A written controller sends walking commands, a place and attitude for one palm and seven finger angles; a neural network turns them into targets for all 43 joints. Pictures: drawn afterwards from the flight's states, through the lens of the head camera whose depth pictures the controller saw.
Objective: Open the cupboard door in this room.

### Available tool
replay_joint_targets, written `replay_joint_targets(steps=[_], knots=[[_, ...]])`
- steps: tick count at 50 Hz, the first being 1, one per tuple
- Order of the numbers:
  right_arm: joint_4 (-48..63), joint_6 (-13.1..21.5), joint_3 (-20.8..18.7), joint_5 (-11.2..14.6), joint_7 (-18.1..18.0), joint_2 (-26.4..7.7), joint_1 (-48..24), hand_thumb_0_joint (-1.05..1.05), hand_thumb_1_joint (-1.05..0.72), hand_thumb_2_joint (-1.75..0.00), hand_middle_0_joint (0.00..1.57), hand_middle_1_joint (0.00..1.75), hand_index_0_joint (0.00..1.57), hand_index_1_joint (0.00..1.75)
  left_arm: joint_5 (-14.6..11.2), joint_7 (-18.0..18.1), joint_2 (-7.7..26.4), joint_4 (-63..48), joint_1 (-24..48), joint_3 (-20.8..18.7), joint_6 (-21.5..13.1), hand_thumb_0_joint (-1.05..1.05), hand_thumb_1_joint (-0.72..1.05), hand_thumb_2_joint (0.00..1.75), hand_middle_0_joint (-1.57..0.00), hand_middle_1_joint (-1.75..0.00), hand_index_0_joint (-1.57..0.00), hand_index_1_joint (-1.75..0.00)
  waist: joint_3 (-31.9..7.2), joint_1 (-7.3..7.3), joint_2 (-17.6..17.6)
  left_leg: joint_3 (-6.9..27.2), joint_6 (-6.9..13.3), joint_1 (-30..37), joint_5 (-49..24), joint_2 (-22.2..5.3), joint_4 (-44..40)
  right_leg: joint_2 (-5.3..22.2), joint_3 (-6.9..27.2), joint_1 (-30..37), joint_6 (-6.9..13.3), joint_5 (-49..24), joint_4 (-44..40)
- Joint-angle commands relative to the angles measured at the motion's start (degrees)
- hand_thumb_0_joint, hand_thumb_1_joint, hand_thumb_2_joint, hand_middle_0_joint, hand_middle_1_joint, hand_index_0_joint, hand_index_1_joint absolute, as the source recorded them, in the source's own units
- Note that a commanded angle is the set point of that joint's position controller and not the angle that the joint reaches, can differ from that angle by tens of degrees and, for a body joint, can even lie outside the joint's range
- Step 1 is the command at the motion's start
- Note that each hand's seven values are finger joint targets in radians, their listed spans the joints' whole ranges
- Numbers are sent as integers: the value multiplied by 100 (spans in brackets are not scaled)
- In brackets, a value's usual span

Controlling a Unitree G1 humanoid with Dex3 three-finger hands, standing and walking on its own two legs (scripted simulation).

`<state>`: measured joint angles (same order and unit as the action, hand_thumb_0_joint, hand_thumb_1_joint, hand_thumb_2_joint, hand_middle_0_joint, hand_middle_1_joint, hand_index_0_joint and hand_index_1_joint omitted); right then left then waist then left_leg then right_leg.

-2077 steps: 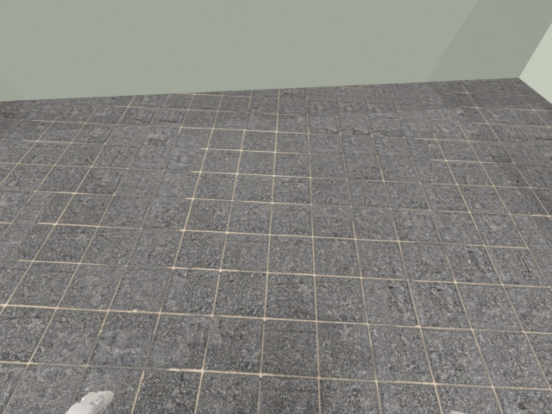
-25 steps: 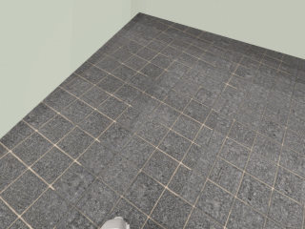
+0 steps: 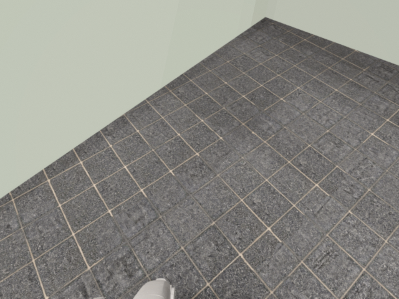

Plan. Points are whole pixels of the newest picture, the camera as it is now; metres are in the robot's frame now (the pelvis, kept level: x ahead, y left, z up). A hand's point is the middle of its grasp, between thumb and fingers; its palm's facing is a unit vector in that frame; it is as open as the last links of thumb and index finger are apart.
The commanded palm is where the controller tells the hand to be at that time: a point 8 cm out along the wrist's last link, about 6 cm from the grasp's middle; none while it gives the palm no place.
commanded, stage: turn to face it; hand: left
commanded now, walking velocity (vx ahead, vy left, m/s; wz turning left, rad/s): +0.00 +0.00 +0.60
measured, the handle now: out of the picture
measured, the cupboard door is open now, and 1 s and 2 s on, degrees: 44 44 44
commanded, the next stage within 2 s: none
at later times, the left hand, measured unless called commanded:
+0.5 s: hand out of the picture +0.01 +0.18 -0.16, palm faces +0.31 -0.89 -0.32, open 7.4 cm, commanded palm none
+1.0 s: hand out of the picture -0.04 +0.16 -0.17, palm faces +0.59 -0.76 -0.26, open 7.4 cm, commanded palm none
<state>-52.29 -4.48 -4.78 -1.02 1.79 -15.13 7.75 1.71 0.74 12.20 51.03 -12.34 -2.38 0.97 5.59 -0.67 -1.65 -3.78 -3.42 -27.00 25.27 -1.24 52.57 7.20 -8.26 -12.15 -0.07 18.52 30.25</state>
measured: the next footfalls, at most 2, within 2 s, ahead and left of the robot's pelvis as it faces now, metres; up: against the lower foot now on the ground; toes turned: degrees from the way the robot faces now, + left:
left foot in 0.12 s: +0.05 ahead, +0.13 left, +0.00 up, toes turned +10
right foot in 0.42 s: +0.08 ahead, -0.16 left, +0.00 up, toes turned +12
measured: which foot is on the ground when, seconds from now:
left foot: up 0.00-0.10, down 0.12-0.42, up 0.44-0.74, down 0.76-1.00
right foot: down 0.00-0.12, up 0.14-0.40, down 0.42-0.76, up 0.78-1.00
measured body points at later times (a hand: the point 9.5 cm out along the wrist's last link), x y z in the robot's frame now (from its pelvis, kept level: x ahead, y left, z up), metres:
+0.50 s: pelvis +0.00 -0.06 -0.01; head +0.05 -0.06 +0.43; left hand +0.00 +0.23 -0.13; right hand +0.17 -0.28 -0.16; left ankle -0.03 +0.10 -0.69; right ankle +0.04 -0.16 -0.74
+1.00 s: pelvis +0.01 -0.07 -0.01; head +0.05 -0.03 +0.44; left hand -0.07 +0.20 -0.15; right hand +0.24 -0.22 -0.15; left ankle -0.05 +0.05 -0.74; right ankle +0.09 -0.19 -0.70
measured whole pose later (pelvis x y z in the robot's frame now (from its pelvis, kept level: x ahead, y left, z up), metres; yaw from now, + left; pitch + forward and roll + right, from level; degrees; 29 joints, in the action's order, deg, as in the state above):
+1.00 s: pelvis +0.01 -0.07 -0.01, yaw +36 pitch +1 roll +0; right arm -51.5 -2.7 -2.8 -1.9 0.3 -12.9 8.0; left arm 0.9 -0.2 15.1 50.5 -8.4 -3.9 3.4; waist 6.1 0.0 -0.8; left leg 3.0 -1.1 -18.0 14.1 -0.4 31.1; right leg 3.8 -1.4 -24.6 -4.4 25.7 50.3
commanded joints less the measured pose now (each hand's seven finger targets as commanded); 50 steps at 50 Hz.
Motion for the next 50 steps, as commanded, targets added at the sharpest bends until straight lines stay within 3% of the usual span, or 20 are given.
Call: replay_joint_targets(steps=[1, 4, 5, 6, 7, 8, 9, 11, 18, 19, 21, 23, 25, 29, 33, 36, 38, 39, 43, 50], knots=[[641, 249, 72, 51, -2, -124, -533, 0, -90, -90, 20, 30, 20, 30, -10, 86, 1312, -238, -498, -388, -148, 0, 90, 90, -20, -30, -20, -30, -858, 366, -1045, -367, 43, 107, -134, 159, -1269, 1243, 507, 1323, 535, -4652, -101], [483, 287, -4, 16, -38, -433, 138, 0, -90, -90, 20, 30, 20, 30, -85, 45, 1300, -302, -203, -396, -140, 0, 90, 90, -20, -30, -20, -30, -1135, -77, -719, -268, 217, 1529, -1450, 139, -2554, 1126, 101, 609, 145, -3998, 826], [409, 332, -124, -32, -72, -890, 501, 0, -90, -90, 20, 30, 20, 30, -116, 21, 1101, -429, -137, -369, -114, 0, 90, 90, -20, -30, -20, -30, -1410, -290, 296, 690, 580, 2637, -2853, -676, -2747, 793, -122, -521, -168, -2475, 1755], [351, 343, -293, -44, -120, -1512, 940, 0, -90, -90, 20, 30, 20, 30, -143, -9, 683, -665, 110, -229, -87, 0, 90, 90, -20, -30, -20, -30, -1442, -555, 1982, 2808, 1535, 3247, -5263, -2246, -2925, -40, -82, -2098, -555, 1762, 3080], [189, 289, -276, -21, -166, -1576, 1187, 0, -90, -90, 20, 30, 20, 30, -87, 33, 855, -775, 454, -227, 8, 0, 90, 90, -20, -30, -20, -30, -1454, -603, 1376, 2739, 1924, 3087, -5396, -2421, -2822, -52, 692, -2313, -459, 2014, 3621], [306, 306, -239, -36, -197, -1521, 1024, 0, -90, -90, 20, 30, 20, 30, -80, 34, 823, -905, 591, -220, 9, 0, 90, 90, -20, -30, -20, -30, -1130, -506, 772, 2558, 1898, 2613, -4489, -2350, -2921, 21, 763, -2343, -443, 1666, 3729], [352, 341, -207, -52, -249, -1319, 728, 0, -90, -90, 20, 30, 20, 30, -61, 46, 725, -725, 590, -263, 27, 0, 90, 90, -20, -30, -20, -30, -1152, -387, 1411, 2420, 1690, 2327, -4129, -1871, -2961, -13, 845, -2261, -454, 1444, 3643], [524, 315, -127, -46, -272, -1116, 38, 0, -90, -90, 20, 30, 20, 30, -80, -9, 811, -541, 309, -285, 105, 0, 90, 90, -20, -30, -20, -30, -872, -89, 1642, 1818, 1316, 1641, -2970, -1351, -3120, -109, 898, -1838, -431, 932, 3352], [715, 208, -211, -58, -208, -1164, -440, 0, -90, -90, 20, 30, 20, 30, -82, -63, 740, -363, -357, -315, 67, 0, 90, 90, -20, -30, -20, -30, -679, 273, 1068, 1933, 958, 109, -589, -832, -3038, -660, 429, 122, -325, 242, 711], [781, 186, -216, -28, -201, -1032, -567, 0, -90, -90, 20, 30, 20, 30, -67, -45, 864, -299, -687, -367, 27, 0, 90, 90, -20, -30, -20, -30, -734, 456, 721, 1719, 747, -341, -266, -499, -2555, -503, 536, 720, -282, 48, -161], [1015, 215, -128, 37, -129, -449, -671, 0, -90, -90, 20, 30, 20, 30, 40, 58, 1734, -470, -616, -481, -37, 0, 90, 90, -20, -30, -20, -30, -556, 620, -2035, 549, 131, -1209, 964, 491, 624, 2091, 3478, 375, 705, 973, -2105], [835, 148, -199, -8, -74, -602, -269, 0, -90, -90, 20, 30, 20, 30, -4, 110, 1257, -687, 165, -398, -66, 0, 90, 90, -20, -30, -20, -30, -454, 97, -1262, 832, 210, -805, 377, 45, 1798, 1812, 2581, -468, 794, 901, -1938], [585, 107, -148, -20, -15, -502, -161, 0, -90, -90, 20, 30, 20, 30, -30, 84, 987, -736, 488, -282, -75, 0, 90, 90, -20, -30, -20, -30, -397, -96, -1197, 526, 57, -641, -84, -95, 1895, 1156, 1372, -306, 629, -681, -1398], [615, 146, -8, 42, 12, -155, -456, 0, -90, -90, 20, 30, 20, 30, -20, 98, 1048, -523, -149, -321, -131, 0, 90, 90, -20, -30, -20, -30, -699, 231, -892, -2, -72, -397, 49, -25, 123, 1106, 576, 931, 604, -3135, -772], [641, 252, 59, 65, -2, -102, -489, 0, -90, -90, 20, 30, 20, 30, 4, 87, 1258, -331, -484, -406, -129, 0, 90, 90, -20, -30, -20, -30, -1008, 399, -952, -254, 37, 226, -3, 94, -1429, 1335, 498, 1400, 608, -3945, -183], [443, 305, -14, 30, -36, -426, 189, 0, -90, -90, 20, 30, 20, 30, -95, 34, 1222, -360, -214, -422, -98, 0, 90, 90, -20, -30, -20, -30, -1133, -42, -528, -89, 219, 1765, -1649, 13, -2807, 1160, 44, 362, 101, -3086, 723], [325, 324, -279, -28, -130, -1432, 932, 0, -90, -90, 20, 30, 20, 30, -121, -7, 633, -762, 278, -212, -40, 0, 90, 90, -20, -30, -20, -30, -1282, -492, 1859, 2774, 1547, 3110, -5095, -2269, -3076, 4, 61, -2222, -540, 1895, 2892], [190, 287, -258, -49, -177, -1458, 1129, 0, -90, -90, 20, 30, 20, 30, -81, 19, 776, -849, 579, -235, 21, 0, 90, 90, -20, -30, -20, -30, -1233, -549, 1270, 2574, 1843, 2891, -4946, -2358, -2959, 38, 646, -2320, -444, 1832, 3425], [477, 331, -118, -58, -280, -1011, 22, 0, -90, -90, 20, 30, 20, 30, -77, -34, 733, -531, 356, -292, 110, 0, 90, 90, -20, -30, -20, -30, -715, -31, 1467, 1695, 1255, 1636, -3104, -1309, -3179, -83, 822, -1857, -442, 774, 3178], [514, 278, -180, -63, -241, -1058, -91, 0, -90, -90, 20, 30, 20, 30, -118, -48, 620, -455, 80, -268, 50, 0, 90, 90, -20, -30, -20, -30, -877, 88, 1170, 1927, 1118, 1101, -2500, -1000, -2953, -582, 526, -422, -368, 416, 965]])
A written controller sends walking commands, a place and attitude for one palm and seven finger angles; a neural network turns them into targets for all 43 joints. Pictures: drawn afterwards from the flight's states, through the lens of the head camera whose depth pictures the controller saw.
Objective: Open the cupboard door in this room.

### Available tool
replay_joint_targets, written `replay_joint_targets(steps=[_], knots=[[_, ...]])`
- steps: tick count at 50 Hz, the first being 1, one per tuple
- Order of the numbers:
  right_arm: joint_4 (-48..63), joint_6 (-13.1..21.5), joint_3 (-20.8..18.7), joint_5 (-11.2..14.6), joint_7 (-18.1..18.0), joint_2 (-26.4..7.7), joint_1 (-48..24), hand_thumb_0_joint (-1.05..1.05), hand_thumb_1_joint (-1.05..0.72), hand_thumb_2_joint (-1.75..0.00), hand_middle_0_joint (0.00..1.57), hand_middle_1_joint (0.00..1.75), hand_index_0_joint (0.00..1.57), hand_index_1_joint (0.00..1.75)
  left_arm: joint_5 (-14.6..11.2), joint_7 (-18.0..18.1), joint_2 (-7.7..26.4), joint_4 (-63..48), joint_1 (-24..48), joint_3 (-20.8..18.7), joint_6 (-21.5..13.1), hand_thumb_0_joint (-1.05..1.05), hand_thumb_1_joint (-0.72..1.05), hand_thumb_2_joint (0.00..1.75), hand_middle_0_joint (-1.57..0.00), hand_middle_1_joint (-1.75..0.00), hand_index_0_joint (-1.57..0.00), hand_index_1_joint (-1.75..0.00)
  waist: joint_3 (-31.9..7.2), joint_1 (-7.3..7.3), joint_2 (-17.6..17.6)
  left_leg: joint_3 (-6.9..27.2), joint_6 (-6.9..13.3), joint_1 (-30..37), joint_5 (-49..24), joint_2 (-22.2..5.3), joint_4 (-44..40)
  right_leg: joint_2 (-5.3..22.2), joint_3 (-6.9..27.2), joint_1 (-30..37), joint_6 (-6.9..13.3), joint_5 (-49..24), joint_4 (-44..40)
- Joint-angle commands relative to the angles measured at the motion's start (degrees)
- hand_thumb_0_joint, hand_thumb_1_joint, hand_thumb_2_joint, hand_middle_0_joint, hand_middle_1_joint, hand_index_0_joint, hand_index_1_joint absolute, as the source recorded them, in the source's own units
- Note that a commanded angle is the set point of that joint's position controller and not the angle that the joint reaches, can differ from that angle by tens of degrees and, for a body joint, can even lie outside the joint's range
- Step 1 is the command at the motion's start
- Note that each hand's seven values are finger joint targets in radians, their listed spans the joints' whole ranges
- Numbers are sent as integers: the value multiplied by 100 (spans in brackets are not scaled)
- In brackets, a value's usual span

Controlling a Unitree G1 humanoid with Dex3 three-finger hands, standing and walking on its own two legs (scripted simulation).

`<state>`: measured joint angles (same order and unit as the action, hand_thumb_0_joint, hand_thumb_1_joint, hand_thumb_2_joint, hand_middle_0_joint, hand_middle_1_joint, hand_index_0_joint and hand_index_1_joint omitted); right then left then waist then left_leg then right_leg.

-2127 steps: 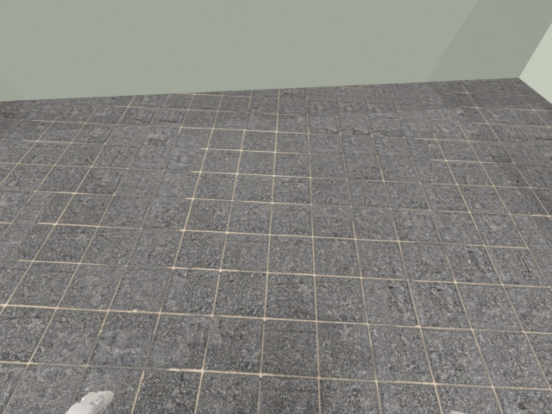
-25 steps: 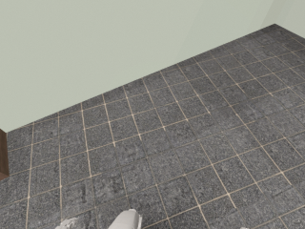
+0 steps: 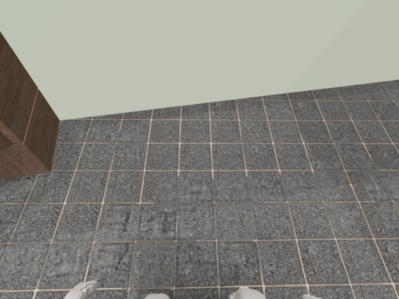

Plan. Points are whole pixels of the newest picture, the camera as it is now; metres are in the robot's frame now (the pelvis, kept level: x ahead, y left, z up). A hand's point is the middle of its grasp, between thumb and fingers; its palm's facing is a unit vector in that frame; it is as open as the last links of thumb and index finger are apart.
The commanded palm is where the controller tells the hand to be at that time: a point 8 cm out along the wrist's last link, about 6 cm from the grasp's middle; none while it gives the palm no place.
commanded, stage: turn to face it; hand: left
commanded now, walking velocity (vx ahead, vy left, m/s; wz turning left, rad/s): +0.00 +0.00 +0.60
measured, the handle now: out of the picture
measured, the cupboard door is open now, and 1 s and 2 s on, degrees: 44 44 44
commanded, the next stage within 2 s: take the last steps up to it in 1.56 s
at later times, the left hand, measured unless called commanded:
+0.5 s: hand out of the picture -0.01 +0.20 -0.19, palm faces +0.33 -0.92 -0.21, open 7.4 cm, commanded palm none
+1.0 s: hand out of the picture -0.02 +0.15 -0.15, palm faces +0.56 -0.79 -0.26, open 7.4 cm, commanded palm none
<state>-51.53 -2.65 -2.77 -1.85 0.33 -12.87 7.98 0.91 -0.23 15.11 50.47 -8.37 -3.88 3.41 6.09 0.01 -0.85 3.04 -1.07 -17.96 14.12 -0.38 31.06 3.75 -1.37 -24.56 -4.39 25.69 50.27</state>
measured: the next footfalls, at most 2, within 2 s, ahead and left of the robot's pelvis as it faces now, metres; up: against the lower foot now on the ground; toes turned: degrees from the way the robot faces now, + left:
right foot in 0.08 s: +0.05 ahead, -0.14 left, +0.00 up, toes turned +0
left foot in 0.42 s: +0.01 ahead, +0.10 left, +0.00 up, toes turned +21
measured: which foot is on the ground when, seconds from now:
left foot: down 0.00-0.06, up 0.08-0.40, down 0.42-0.78, up 0.80-1.00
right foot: up 0.00-0.06, down 0.08-0.42, up 0.44-0.78, down 0.80-1.00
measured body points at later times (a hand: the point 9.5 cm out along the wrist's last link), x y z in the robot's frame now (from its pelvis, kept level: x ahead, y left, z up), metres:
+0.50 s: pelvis +0.00 -0.02 -0.01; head +0.05 +0.03 +0.44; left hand -0.03 +0.25 -0.17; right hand +0.19 -0.23 -0.13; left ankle -0.03 +0.09 -0.73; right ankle +0.01 -0.15 -0.69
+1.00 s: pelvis +0.02 -0.06 +0.01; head +0.07 -0.04 +0.45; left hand -0.05 +0.19 -0.13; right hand +0.25 -0.23 -0.14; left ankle -0.06 +0.05 -0.67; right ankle +0.07 -0.17 -0.73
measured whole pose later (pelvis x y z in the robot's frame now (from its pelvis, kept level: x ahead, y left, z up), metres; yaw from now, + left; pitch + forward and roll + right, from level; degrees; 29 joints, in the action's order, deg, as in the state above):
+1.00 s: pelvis +0.02 -0.06 +0.01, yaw +37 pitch +0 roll +2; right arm -53.1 -5.0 -4.6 -0.9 1.9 -14.9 8.4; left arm 1.6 0.7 11.8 49.7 -10.4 -2.0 1.2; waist 6.0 -1.5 -1.1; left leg -2.5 -3.5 -26.0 26.2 -0.9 55.7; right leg 6.5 -8.4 -11.0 -0.6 18.3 29.7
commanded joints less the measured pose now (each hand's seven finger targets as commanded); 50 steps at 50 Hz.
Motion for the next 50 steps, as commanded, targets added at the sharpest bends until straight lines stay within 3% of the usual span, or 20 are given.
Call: replay_joint_targets(steps=[1, 2, 3, 4, 6, 9, 15, 19, 21, 22, 27, 34, 37, 38, 39, 40, 41, 43, 46, 50], knots=[[497, 79, -391, 46, -88, -1263, -278, 0, -90, -90, 20, 30, 20, 30, -35, 57, 384, -343, -588, -147, -221, 0, 90, 90, -20, -30, -20, -30, -932, 174, 1011, 1182, 753, -156, -1129, -942, -579, -271, -222, 1359, 72, -768, -1669], [569, 70, -377, 96, -75, -1106, -408, 0, -90, -90, 20, 30, 20, 30, -12, 86, 591, -283, -897, -202, -274, 0, 90, 90, -20, -30, -20, -30, -949, 359, 461, 981, 492, -668, -468, -591, -77, 7, 33, 2013, 123, -1120, -2623], [690, 62, -329, 155, -30, -681, -336, 0, -90, -90, 20, 30, 20, 30, 93, 144, 1171, -274, -1078, -314, -346, 0, 90, 90, -20, -30, -20, -30, -967, 436, -1278, 141, 22, -1685, 1051, 235, 1240, 1466, 1682, 2571, 585, -926, -3552], [769, 59, -337, 125, 3, -733, -483, 0, -90, -90, 20, 30, 20, 30, 86, 173, 1396, -350, -924, -310, -335, 0, 90, 90, -20, -30, -20, -30, -774, 468, -1888, -102, -94, -1720, 2210, 316, 2832, 2508, 2485, 1840, 1212, -1290, -3777], [570, -19, -373, 78, 57, -783, -280, 0, -90, -90, 20, 30, 20, 30, 46, 205, 841, -519, -282, -186, -351, 0, 90, 90, -20, -30, -20, -30, -497, 59, -1403, 161, -66, -1674, 1514, -46, 3948, 1916, 1546, 1230, 1253, -1391, -3574], [413, -73, -292, 102, 135, -575, -158, 0, -90, -90, 20, 30, 20, 30, 48, 202, 644, -602, -26, -115, -350, 0, 90, 90, -20, -30, -20, -30, -571, -96, -1232, -302, -252, -1360, 1153, -172, 3519, 1438, 228, 1429, 1075, -2781, -3141], [515, 18, -161, 144, 160, -344, -538, 0, -90, -90, 20, 30, 20, 30, 81, 192, 976, -351, -712, -242, -363, 0, 90, 90, -20, -30, -20, -30, -863, 301, -981, -859, -234, -781, 1257, -36, 1267, 1698, -117, 2355, 1130, -4097, -2531], [356, 101, -229, 117, 132, -634, 175, 0, -90, -90, 20, 30, 20, 30, -5, 132, 931, -352, -489, -268, -316, 0, 90, 90, -20, -30, -20, -30, -1069, -130, -562, -750, -51, 812, -349, -58, -559, 1533, -645, 1456, 557, -3250, -1457], [228, 132, -498, 42, 21, -1733, 952, 0, -90, -90, 20, 30, 20, 30, -39, 90, 310, -731, -97, -83, -241, 0, 90, 90, -20, -30, -20, -30, -1231, -595, 1986, 2303, 1274, 1987, -3538, -2352, -1073, 312, -686, -998, -131, 1337, 812], [116, 100, -479, 33, -23, -1732, 1140, 0, -90, -90, 20, 30, 20, 30, 6, 112, 502, -801, 193, -92, -189, 0, 90, 90, -20, -30, -20, -30, -1244, -625, 1360, 2097, 1595, 1842, -3440, -2452, -918, 361, -37, -1075, -4, 1187, 1399], [356, 191, -290, 47, -151, -1173, 199, 0, -90, -90, 20, 30, 20, 30, 1, 54, 426, -426, -17, -143, -136, 0, 90, 90, -20, -30, -20, -30, -924, -119, 1163, 1051, 982, 1057, -2553, -1272, -980, 196, 147, -720, -35, -152, 1384], [326, 137, -366, 12, -104, -1265, 238, 0, -90, -90, 20, 30, 20, 30, -40, 54, 340, -516, 124, -85, -169, 0, 90, 90, -20, -30, -20, -30, -945, -152, 1050, 1439, 974, 679, -1903, -1115, -942, -185, -24, 257, 15, -30, -518], [419, 97, -395, 75, -94, -1221, -63, 0, -90, -90, 20, 30, 20, 30, -62, 86, 437, -384, -423, -129, -251, 0, 90, 90, -20, -30, -20, -30, -1086, 136, 959, 1464, 708, 50, -1748, -815, -450, -326, -118, 1548, 70, -979, -2110], [489, 99, -380, 126, -70, -1038, -174, 0, -90, -90, 20, 30, 20, 30, -25, 120, 710, -338, -723, -200, -310, 0, 90, 90, -20, -30, -20, -30, -1171, 310, 402, 1216, 425, -625, -922, -481, 7, 150, 332, 2352, 175, -1231, -2902], [617, 107, -322, 168, -36, -648, -146, 0, -90, -90, 20, 30, 20, 30, 68, 175, 1250, -300, -870, -318, -358, 0, 90, 90, -20, -30, -20, -30, -1149, 375, -1209, 176, -51, -1651, 868, 338, 1294, 1688, 1836, 2897, 704, -1566, -3434], [669, 91, -336, 131, -7, -759, -269, 0, -90, -90, 20, 30, 20, 30, 65, 198, 1403, -359, -789, -286, -349, 0, 90, 90, -20, -30, -20, -30, -989, 396, -1543, -27, -125, -1640, 2246, 330, 2804, 2561, 2315, 2127, 1310, -2229, -3512], [628, 60, -335, 105, 26, -791, -151, 0, -90, -90, 20, 30, 20, 30, 48, 208, 1169, -428, -484, -205, -345, 0, 90, 90, -20, -30, -20, -30, -740, 190, -1061, 154, -76, -1576, 1938, 104, 3515, 2294, 1738, 1685, 1445, -2227, -3394], [380, -32, -358, 96, 64, -730, -20, 0, -90, -90, 20, 30, 20, 30, 28, 231, 745, -546, -3, -142, -331, 0, 90, 90, -20, -30, -20, -30, -629, -78, -1391, -20, -203, -1628, 1399, -117, 3929, 1681, 901, 1673, 1217, -2905, -3147], [418, -46, -249, 119, 136, -529, -265, 0, -90, -90, 20, 30, 20, 30, 34, 203, 709, -517, -174, -127, -363, 0, 90, 90, -20, -30, -20, -30, -568, 22, -1259, -458, -306, -1336, 1245, -121, 2876, 1412, 13, 1923, 1069, -3967, -2873], [488, 23, -159, 137, 170, -382, -551, 0, -90, -90, 20, 30, 20, 30, 76, 199, 976, -355, -620, -224, -359, 0, 90, 90, -20, -30, -20, -30, -726, 274, -1029, -825, -248, -844, 1245, -19, 1406, 1613, -118, 2324, 1062, -4451, -2472]])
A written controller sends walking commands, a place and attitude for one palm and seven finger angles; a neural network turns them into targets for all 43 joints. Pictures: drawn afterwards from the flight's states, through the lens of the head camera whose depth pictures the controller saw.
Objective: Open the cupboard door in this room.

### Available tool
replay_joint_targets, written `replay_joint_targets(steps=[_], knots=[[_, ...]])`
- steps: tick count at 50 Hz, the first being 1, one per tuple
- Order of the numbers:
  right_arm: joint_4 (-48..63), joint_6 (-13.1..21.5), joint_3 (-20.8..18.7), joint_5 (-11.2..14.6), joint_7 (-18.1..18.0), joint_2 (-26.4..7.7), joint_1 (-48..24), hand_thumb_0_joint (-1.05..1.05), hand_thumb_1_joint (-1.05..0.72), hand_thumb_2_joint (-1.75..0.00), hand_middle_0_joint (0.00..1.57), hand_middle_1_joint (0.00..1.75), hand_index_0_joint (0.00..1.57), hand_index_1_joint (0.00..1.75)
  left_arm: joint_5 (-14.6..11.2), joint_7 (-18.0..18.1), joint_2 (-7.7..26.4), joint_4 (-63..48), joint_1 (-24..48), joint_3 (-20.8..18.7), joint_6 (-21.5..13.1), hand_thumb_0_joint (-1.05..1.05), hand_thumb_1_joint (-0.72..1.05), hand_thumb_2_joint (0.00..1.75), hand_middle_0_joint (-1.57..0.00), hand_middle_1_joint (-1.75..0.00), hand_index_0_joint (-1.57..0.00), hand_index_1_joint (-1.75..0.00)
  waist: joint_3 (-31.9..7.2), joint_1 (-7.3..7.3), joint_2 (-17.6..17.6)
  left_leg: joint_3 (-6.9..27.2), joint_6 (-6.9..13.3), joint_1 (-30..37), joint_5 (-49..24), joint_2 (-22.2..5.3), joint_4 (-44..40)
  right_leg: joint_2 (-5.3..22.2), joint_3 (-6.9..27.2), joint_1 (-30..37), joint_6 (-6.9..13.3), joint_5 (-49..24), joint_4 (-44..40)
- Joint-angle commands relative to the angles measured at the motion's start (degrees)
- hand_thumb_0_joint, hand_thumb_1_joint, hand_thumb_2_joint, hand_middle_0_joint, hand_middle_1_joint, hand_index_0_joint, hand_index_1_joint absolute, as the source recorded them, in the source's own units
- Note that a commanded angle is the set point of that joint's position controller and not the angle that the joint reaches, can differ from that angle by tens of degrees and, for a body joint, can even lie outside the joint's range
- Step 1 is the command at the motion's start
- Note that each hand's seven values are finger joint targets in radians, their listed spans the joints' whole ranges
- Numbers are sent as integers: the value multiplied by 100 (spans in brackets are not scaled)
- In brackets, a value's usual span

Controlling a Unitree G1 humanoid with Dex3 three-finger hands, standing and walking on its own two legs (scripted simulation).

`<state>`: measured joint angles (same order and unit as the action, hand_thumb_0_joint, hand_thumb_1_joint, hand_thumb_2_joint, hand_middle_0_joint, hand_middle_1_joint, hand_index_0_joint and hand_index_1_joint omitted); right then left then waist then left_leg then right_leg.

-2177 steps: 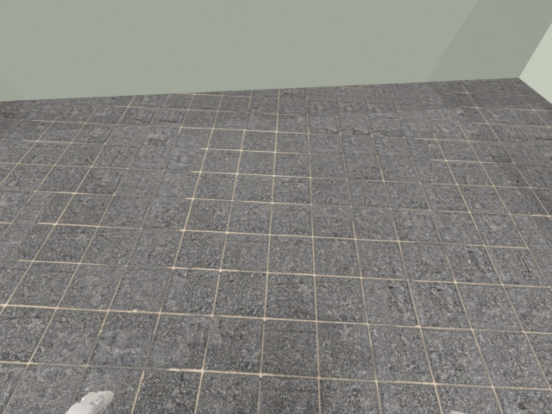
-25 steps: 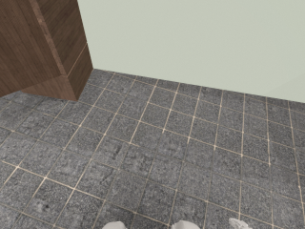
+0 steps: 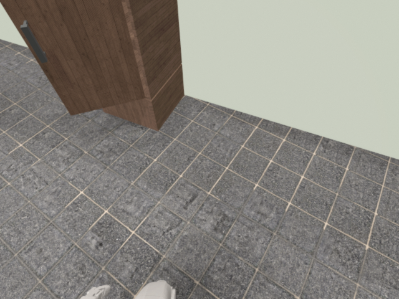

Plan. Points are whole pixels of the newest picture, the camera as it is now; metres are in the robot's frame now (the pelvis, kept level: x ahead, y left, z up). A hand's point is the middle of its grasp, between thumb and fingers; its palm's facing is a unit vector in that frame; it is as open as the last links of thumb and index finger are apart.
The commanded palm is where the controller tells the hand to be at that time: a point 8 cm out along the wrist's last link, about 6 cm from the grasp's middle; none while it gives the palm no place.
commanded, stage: turn to face it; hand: left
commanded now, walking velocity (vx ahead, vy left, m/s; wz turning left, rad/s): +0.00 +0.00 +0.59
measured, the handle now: (35, 41) +0.98 +0.68 -0.04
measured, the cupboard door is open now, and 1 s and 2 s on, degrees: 44 44 44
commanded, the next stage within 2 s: take the last steps up to it in 0.56 s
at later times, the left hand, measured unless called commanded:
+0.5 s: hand out of the picture +0.03 +0.21 -0.16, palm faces +0.24 -0.92 -0.30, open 7.4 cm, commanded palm none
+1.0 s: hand out of the picture -0.03 +0.19 -0.17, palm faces +0.39 -0.90 -0.19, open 7.4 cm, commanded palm none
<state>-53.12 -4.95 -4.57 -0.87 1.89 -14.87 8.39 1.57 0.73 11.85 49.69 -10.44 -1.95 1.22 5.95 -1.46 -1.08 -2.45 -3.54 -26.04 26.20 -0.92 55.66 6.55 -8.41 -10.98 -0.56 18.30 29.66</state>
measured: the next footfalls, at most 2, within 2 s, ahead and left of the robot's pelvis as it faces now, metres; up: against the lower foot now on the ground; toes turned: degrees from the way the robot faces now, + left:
left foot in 0.12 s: +0.05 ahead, +0.14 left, +0.00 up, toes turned +9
right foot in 0.48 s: +0.07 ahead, -0.13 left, +0.00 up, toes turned +9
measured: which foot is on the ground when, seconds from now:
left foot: up 0.00-0.10, down 0.12-0.48, up 0.50-0.82, down 0.84-1.00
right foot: down 0.00-0.12, up 0.14-0.46, down 0.48-0.84, up 0.86-1.00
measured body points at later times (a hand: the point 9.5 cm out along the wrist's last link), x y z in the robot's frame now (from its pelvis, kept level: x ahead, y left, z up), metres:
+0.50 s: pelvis +0.00 -0.03 -0.01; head +0.04 -0.03 +0.43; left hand +0.02 +0.26 -0.14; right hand +0.14 -0.25 -0.17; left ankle +0.01 +0.13 -0.73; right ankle +0.03 -0.14 -0.74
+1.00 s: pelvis +0.02 +0.00 +0.00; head +0.04 +0.02 +0.45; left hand -0.05 +0.24 -0.16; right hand +0.14 -0.21 -0.14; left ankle -0.05 +0.08 -0.74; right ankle +0.06 -0.12 -0.67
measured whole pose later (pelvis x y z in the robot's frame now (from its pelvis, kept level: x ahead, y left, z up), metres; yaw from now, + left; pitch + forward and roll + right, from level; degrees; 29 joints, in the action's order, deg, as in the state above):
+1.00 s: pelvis +0.02 +0.00 +0.00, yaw +22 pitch +0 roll +0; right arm -56.9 1.0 -1.2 -1.9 -0.5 -9.6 15.2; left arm 1.8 -1.7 13.4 58.3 -13.8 -3.5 1.9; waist 2.9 0.8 -2.5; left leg -1.8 2.0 -9.2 16.2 1.1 25.1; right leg 4.7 -3.8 -27.2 -0.9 22.7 59.1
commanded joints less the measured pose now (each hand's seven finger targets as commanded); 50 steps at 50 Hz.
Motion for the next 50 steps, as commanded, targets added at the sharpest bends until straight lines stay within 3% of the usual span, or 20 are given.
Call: replay_joint_targets(steps=[1, 4, 5, 6, 7, 8, 10, 12, 21, 22, 24, 25, 27, 30, 35, 39, 40, 42, 44, 50], knots=[[649, 267, 27, 42, 8, -184, -539, 0, -90, -90, 20, 30, 20, 30, 5, 92, 1348, -241, -432, -426, -141, 0, 90, 90, -20, -30, -20, -30, -763, 394, -986, -349, 28, 118, -75, 81, -1358, 1356, 520, 986, 646, -3794, -285], [509, 341, -25, 6, -23, -422, 77, 0, -90, -90, 20, 30, 20, 30, -77, 44, 1347, -242, -303, -450, -123, 0, 90, 90, -20, -30, -20, -30, -1058, 21, -664, -335, 183, 1454, -1473, 150, -2881, 1192, 129, 401, 190, -3399, 727], [439, 390, -142, -41, -61, -879, 469, 0, -90, -90, 20, 30, 20, 30, -108, 16, 1134, -353, -275, -421, -100, 0, 90, 90, -20, -30, -20, -30, -1371, -194, 352, 629, 526, 2479, -2693, -644, -3135, 850, -114, -604, -136, -2065, 1693], [385, 402, -306, -69, -118, -1498, 924, 0, -90, -90, 20, 30, 20, 30, -138, -15, 697, -590, -13, -274, -70, 0, 90, 90, -20, -30, -20, -30, -1407, -453, 1912, 2685, 1436, 3007, -4982, -2179, -3350, 22, -64, -2131, -507, 1836, 2976], [249, 347, -292, -48, -174, -1576, 1140, 0, -90, -90, 20, 30, 20, 30, -84, 28, 833, -662, 293, -255, 13, 0, 90, 90, -20, -30, -20, -30, -1440, -496, 1413, 2603, 1843, 2831, -5171, -2376, -3246, 39, 656, -2235, -380, 2072, 3507], [329, 359, -234, -67, -204, -1439, 982, 0, -90, -90, 20, 30, 20, 30, -78, 39, 834, -701, 412, -264, 37, 0, 90, 90, -20, -30, -20, -30, -1194, -421, 900, 2422, 1834, 2428, -4132, -2244, -3371, 99, 737, -2240, -347, 1785, 3667], [471, 389, -146, -81, -295, -1121, 362, 0, -90, -90, 20, 30, 20, 30, -70, 22, 779, -452, 338, -305, 56, 0, 90, 90, -20, -30, -20, -30, -898, -180, 1450, 1991, 1530, 1768, -3507, -1642, -3469, 55, 906, -2090, -346, 1221, 3599], [540, 396, -66, -75, -299, -971, 28, 0, -90, -90, 20, 30, 20, 30, -65, -32, 748, -292, 36, -306, 110, 0, 90, 90, -20, -30, -20, -30, -814, 50, 1278, 1576, 1296, 1537, -2971, -1311, -3575, -69, 807, -1820, -332, 827, 3338], [521, 306, -95, -54, -242, -913, -191, 0, -90, -90, 20, 30, 20, 30, -84, -38, 604, -27, -570, -280, 13, 0, 90, 90, -20, -30, -20, -30, -805, 313, 839, 1616, 1016, 457, -1399, -910, -3308, -552, 427, 182, -220, -81, 277], [545, 307, -76, -12, -228, -757, -229, 0, -90, -90, 20, 30, 20, 30, -63, -10, 774, 29, -771, -316, -45, 0, 90, 90, -20, -30, -20, -30, -819, 419, 382, 1364, 771, 177, -1153, -567, -2850, -308, 677, 608, -165, -294, -512], [749, 296, -14, 37, -179, -342, -382, 0, -90, -90, 20, 30, 20, 30, 31, 53, 1554, -73, -761, -448, -120, 0, 90, 90, -20, -30, -20, -30, -630, 546, -1729, 375, 229, -647, 767, 403, -268, 1996, 3136, 305, 887, -312, -1773], [715, 278, -38, 10, -150, -464, -375, 0, -90, -90, 20, 30, 20, 30, 1, 60, 1445, -137, -579, -374, -122, 0, 90, 90, -20, -30, -20, -30, -538, 448, -1165, 643, 283, -504, 698, 201, 507, 1936, 2783, -158, 1106, -413, -1689], [384, 205, -76, -7, -144, -433, -157, 0, -90, -90, 20, 30, 20, 30, -30, 84, 1033, -178, -131, -303, -167, 0, 90, 90, -20, -30, -20, -30, -419, 159, -1237, 618, 201, -583, 68, 58, 1174, 1299, 2050, -111, 927, -1277, -1405], [252, 199, -5, 25, -109, -198, -104, 0, -90, -90, 20, 30, 20, 30, -16, 88, 887, -127, -205, -270, -196, 0, 90, 90, -20, -30, -20, -30, -520, 149, -956, 303, 98, -265, -110, 44, 580, 1019, 1178, 141, 799, -2320, -1138], [202, 316, 106, 38, -105, 46, -348, 0, -90, -90, 20, 30, 20, 30, 20, 72, 1093, 229, -824, -357, -229, 0, 90, 90, -20, -30, -20, -30, -679, 503, -854, -80, 97, 169, 79, 155, -1256, 1207, 1311, 866, 872, -2545, -996], [4, 458, 123, -9, -113, -32, 210, 0, -90, -90, 20, 30, 20, 30, -17, -8, 1150, 356, -649, -437, -240, 0, 90, 90, -20, -30, -20, -30, -650, 262, -785, -288, 216, 1289, -567, 165, -2770, 1178, 1144, 204, 635, -547, -836], [-93, 507, 108, -14, -130, -152, 500, 0, -90, -90, 20, 30, 20, 30, -53, -37, 1038, 315, -503, -427, -210, 0, 90, 90, -20, -30, -20, -30, -643, 96, -400, -102, 316, 1983, -824, 105, -3367, 958, 926, -425, 419, 134, -468], [-224, 534, -95, -123, -227, -1027, 1332, 0, -90, -90, 20, 30, 20, 30, -79, -126, 413, -9, -98, -282, -165, 0, 90, 90, -20, -30, -20, -30, -535, -318, 2126, 2650, 1336, 2988, -261, -1857, -4358, -282, -167, -2594, -152, 1659, 2044], [-261, 528, 10, -113, -279, -823, 1386, 0, -90, -90, 20, 30, 20, 30, -3, -157, 515, -120, 435, -263, -212, 0, 90, 90, -20, -30, -20, -30, -283, -321, 1364, 2555, 1743, 2404, 19, -1874, -4491, -45, 605, -2897, 23, 1263, 3098], [-293, 788, 150, -64, -338, -420, 1137, 0, -90, -90, 20, 30, 20, 30, -8, -253, 343, 253, 180, -168, -217, 0, 90, 90, -20, -30, -20, -30, -248, 87, 642, 1325, 1455, 2070, -1571, -1173, -4469, -47, 543, -2251, -44, 79, 2583]])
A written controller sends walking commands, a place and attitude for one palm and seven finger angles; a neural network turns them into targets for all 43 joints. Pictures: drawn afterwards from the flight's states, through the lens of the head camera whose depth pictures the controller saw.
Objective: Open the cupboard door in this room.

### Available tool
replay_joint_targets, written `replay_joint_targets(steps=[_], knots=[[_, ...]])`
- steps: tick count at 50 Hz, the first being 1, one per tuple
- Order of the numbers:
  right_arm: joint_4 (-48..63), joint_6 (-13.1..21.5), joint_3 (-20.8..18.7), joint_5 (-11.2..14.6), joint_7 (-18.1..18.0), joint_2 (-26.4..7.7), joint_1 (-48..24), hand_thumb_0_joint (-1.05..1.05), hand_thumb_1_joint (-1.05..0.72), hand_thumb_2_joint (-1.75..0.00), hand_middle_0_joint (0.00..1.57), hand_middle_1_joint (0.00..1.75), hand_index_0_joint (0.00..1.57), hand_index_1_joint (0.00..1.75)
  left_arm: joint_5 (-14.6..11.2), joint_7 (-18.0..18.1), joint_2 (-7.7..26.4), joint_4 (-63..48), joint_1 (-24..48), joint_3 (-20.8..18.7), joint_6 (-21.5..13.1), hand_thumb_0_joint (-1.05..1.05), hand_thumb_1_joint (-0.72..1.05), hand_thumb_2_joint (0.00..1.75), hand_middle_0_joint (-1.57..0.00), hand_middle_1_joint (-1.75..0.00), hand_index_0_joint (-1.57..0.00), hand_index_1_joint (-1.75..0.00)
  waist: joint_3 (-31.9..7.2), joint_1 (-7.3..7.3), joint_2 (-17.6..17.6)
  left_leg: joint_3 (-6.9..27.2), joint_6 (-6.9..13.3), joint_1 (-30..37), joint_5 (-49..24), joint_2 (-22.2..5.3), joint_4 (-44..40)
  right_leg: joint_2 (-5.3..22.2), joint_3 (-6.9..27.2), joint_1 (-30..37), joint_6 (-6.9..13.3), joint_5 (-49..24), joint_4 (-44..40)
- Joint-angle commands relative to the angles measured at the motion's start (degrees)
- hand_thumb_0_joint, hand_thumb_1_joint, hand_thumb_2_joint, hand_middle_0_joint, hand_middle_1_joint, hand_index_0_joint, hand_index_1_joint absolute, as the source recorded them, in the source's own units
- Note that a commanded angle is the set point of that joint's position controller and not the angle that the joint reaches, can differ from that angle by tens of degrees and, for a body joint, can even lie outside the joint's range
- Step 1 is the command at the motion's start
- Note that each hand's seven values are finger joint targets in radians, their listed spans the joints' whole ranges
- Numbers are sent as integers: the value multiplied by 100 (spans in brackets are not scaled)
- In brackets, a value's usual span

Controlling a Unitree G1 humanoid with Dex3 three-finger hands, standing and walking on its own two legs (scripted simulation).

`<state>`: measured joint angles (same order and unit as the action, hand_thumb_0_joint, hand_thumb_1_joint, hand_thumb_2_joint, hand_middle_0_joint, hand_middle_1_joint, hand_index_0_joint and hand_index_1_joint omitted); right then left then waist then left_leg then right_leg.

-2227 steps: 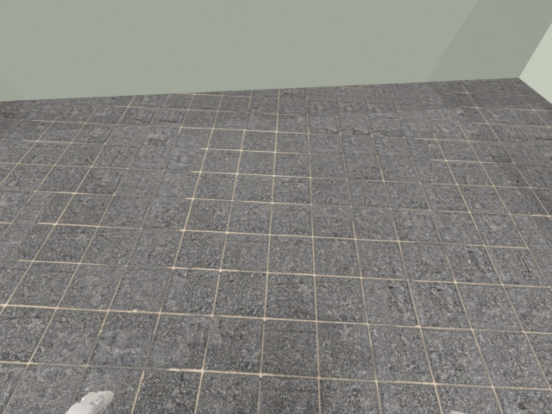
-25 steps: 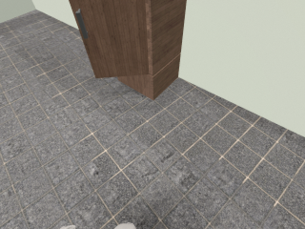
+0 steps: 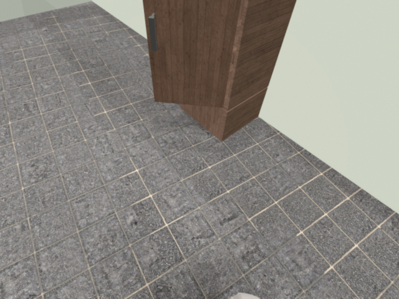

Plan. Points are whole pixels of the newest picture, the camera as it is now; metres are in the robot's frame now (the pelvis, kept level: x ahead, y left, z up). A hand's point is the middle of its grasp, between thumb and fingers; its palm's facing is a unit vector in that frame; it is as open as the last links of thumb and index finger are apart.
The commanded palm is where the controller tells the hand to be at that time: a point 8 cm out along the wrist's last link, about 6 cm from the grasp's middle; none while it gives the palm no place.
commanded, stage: take the last steps up to it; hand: left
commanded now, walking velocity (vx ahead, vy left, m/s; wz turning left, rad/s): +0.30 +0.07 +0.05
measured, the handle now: (154, 32) +1.14 +0.28 -0.04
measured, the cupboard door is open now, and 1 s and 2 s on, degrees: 44 44 44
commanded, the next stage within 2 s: come to a stop and stand still in 1.46 s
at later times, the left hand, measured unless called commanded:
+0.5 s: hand out of the picture +0.12 +0.15 -0.16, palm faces +0.11 -0.98 -0.18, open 7.2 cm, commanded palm none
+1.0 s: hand (131, 187) +0.42 +0.22 -0.16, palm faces +0.01 -0.98 -0.21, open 7.4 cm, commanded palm none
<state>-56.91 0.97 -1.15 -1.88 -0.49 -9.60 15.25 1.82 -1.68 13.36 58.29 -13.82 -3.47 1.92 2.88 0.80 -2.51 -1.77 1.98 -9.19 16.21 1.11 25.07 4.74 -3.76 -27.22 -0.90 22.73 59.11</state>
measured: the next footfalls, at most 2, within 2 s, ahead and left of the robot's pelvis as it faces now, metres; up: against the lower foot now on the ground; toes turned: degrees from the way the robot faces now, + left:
right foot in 0.20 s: +0.15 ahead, -0.13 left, +0.00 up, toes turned -6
left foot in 0.66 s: +0.34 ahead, +0.14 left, +0.00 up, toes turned +9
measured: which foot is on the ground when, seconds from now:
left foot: down 0.00-0.20, up 0.22-0.64, down 0.66-1.00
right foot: up 0.00-0.18, down 0.20-0.66, up 0.68-1.00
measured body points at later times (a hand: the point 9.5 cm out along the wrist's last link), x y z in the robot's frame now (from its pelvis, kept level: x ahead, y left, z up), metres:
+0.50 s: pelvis +0.15 -0.03 +0.01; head +0.18 -0.02 +0.46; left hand +0.12 +0.20 -0.15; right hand +0.22 -0.27 -0.14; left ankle +0.22 +0.13 -0.69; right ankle +0.11 -0.13 -0.74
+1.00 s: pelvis +0.32 +0.03 +0.00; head +0.35 +0.03 +0.45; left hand +0.42 +0.27 -0.14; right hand +0.32 -0.21 -0.16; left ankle +0.30 +0.13 -0.74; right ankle +0.40 -0.09 -0.71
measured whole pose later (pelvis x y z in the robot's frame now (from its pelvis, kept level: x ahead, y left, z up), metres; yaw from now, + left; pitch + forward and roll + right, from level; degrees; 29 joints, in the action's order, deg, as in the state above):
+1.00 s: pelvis +0.32 +0.03 +0.00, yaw +0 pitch +0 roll +2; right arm -61.0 2.5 -2.4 -2.2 -0.5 -11.0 17.7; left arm 1.8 -1.6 11.1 56.7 -8.4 -3.4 -0.4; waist 2.3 -0.5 -0.8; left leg -9.7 1.8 -7.4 14.0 0.0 21.5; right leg 5.8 -4.8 -27.0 -0.4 15.5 42.7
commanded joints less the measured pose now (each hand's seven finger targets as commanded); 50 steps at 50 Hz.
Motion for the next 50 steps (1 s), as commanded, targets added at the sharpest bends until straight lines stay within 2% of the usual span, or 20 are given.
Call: replay_joint_targets(steps=[1, 5, 8, 9, 10, 11, 13, 17, 22, 27, 28, 30, 31, 32, 33, 35, 37, 40, 47, 50], knots=[[30, 208, -189, 37, -95, -955, 524, 0, -90, -90, 20, 30, 20, 30, -44, -10, 162, -617, 590, 10, -292, 0, 90, 90, -20, -30, -20, -30, 68, -155, 773, 1149, 917, 337, -687, -1365, -1395, 122, 24, -444, -20, -374, -722], [-172, 193, -193, 24, -68, -943, 676, 0, -90, -90, 20, 30, 20, 30, -54, -22, 102, -655, 739, 39, -323, 0, 90, 90, -20, -30, -20, -30, 131, -174, 836, 917, 872, 111, -644, -1309, -1222, -115, -270, 392, -31, -387, -1950], [-234, 162, -186, 64, -47, -856, 532, 0, -90, -90, 20, 30, 20, 30, -44, -6, 299, -381, -6, -64, -373, 0, 90, 90, -20, -30, -20, -30, 0, 208, 527, 553, 500, -695, 96, -898, -364, -241, -236, 1994, 29, -913, -2927], [-194, 176, -162, 107, -32, -677, 477, 0, -90, -90, 20, 30, 20, 30, -23, 29, 603, -203, -625, -165, -428, 0, 90, 90, -20, -30, -20, -30, -150, 488, -124, 199, 278, -1500, 428, -493, 690, 253, 495, 3065, 192, -405, -3327], [-49, 197, -128, 146, 11, -411, 528, 0, -90, -90, 20, 30, 20, 30, -3, 79, 1182, 7, -1356, -309, -480, 0, 90, 90, -20, -30, -20, -30, -466, 722, -1639, -347, -7, -2611, 1395, 147, 2274, 1716, 2486, 4016, 750, 144, -4189], [122, 172, -181, 114, 36, -648, 185, 0, -90, -90, 20, 30, 20, 30, -69, 136, 1293, 37, -1611, -311, -460, 0, 90, 90, -20, -30, -20, -30, -408, 806, -1451, 7, -27, -2893, 2019, -66, 3559, 2362, 3431, 3628, 1194, 647, -4908], [17, 158, -259, 86, 52, -645, -103, 0, -90, -90, 20, 30, 20, 30, -81, 235, 697, -128, -809, -193, -470, 0, 90, 90, -20, -30, -20, -30, 267, 414, -882, 410, -64, -2975, 867, -592, 4055, 1989, 2639, 2580, 1105, 525, -4966], [-180, 6, -181, 51, 160, -219, 104, 0, -90, -90, 20, 30, 20, 30, -85, 211, 248, -131, -521, -52, -633, 0, 90, 90, -20, -30, -20, -30, 159, 2, -442, 68, -317, -2186, -115, -735, 3336, 1373, 811, 1733, 831, -1368, -5013], [14, 2, -178, 62, 244, -131, -377, 0, -90, -90, 20, 30, 20, 30, -77, 199, 382, 156, -816, -76, -699, 0, 90, 90, -20, -30, -20, -30, 75, 97, -191, -250, -438, -2245, -526, -650, 2028, 1277, 414, 2272, 892, -2167, -4927], [299, 98, -176, 69, 279, -211, -986, 0, -90, -90, 20, 30, 20, 30, -43, 213, 470, 392, -994, -76, -663, 0, 90, 90, -20, -30, -20, -30, 208, 204, -563, -343, -321, -1965, -406, -511, 1139, 1382, 407, 2497, 814, -2612, -4581], [303, 121, -186, 70, 274, -244, -985, 0, -90, -90, 20, 30, 20, 30, -31, 216, 490, 427, -994, -86, -641, 0, 90, 90, -20, -30, -20, -30, 211, 180, -629, -388, -283, -1702, -370, -466, 923, 1365, 391, 2414, 768, -2596, -4433], [98, 188, -204, 35, 208, -427, -341, 0, -90, -90, 20, 30, 20, 30, -65, 215, 484, 408, -817, -102, -607, 0, 90, 90, -20, -30, -20, -30, 30, -202, -387, -624, -184, -425, -653, -199, 273, 1070, 11, 1928, 577, -2948, -3637], [-121, 233, -273, 12, 144, -727, 374, 0, -90, -90, 20, 30, 20, 30, -68, 198, 357, 367, -831, -73, -591, 0, 90, 90, -20, -30, -20, -30, -382, -495, 201, -409, -61, 735, -645, -383, 68, 792, -172, 1419, 427, -2797, -2527], [-269, 271, -430, -63, 56, -1331, 1109, 0, -90, -90, 20, 30, 20, 30, -110, 171, 71, 264, -1024, -27, -573, 0, 90, 90, -20, -30, -20, -30, -1022, -704, 1451, 1281, 425, 1929, -741, -1712, -41, 106, -585, 222, 161, -876, -1020], [-324, 214, -470, -10, -26, -1620, 1567, 0, -90, -90, 20, 30, 20, 30, -114, 166, -6, 57, -752, 58, -583, 0, 90, 90, -20, -30, -20, -30, -1219, -826, 1927, 2337, 905, 2180, -1180, -2449, -607, -275, -325, -497, 122, 1083, 478], [-178, 201, -370, 13, -76, -1275, 953, 0, -90, -90, 20, 30, 20, 30, -85, 183, -25, -65, -272, 11, -546, 0, 90, 90, -20, -30, -20, -30, -581, -586, 937, 1940, 1054, 1098, -922, -2436, -874, 83, 202, -991, 216, 685, 1441], [36, 239, -235, 26, -84, -858, 249, 0, -90, -90, 20, 30, 20, 30, -46, 125, -61, 10, -301, -19, -433, 0, 90, 90, -20, -30, -20, -30, -39, -250, 1039, 1364, 825, -54, -124, -2152, -1283, 336, 341, -709, 151, 79, 1221], [-13, 311, -185, 31, -90, -705, 163, 0, -90, -90, 20, 30, 20, 30, -23, 69, -177, 32, -523, -25, -320, 0, 90, 90, -20, -30, -20, -30, -28, -13, 1021, 690, 658, -430, -255, -1799, -1526, 302, 203, -352, 102, -415, 594], [-110, 289, -251, -12, -41, -817, 353, 0, -90, -90, 20, 30, 20, 30, -28, 14, -129, -395, 337, -25, -299, 0, 90, 90, -20, -30, -20, -30, 90, -78, 672, 411, 842, -272, 27, -1756, -1647, 185, -63, 153, 74, -760, -1627], [-198, 257, -252, -17, -25, -855, 396, 0, -90, -90, 20, 30, 20, 30, -10, 6, -18, -438, 374, -40, -345, 0, 90, 90, -20, -30, -20, -30, -26, -9, 544, 258, 698, -240, -158, -1637, -1147, -12, -228, 864, 77, -896, -2427]])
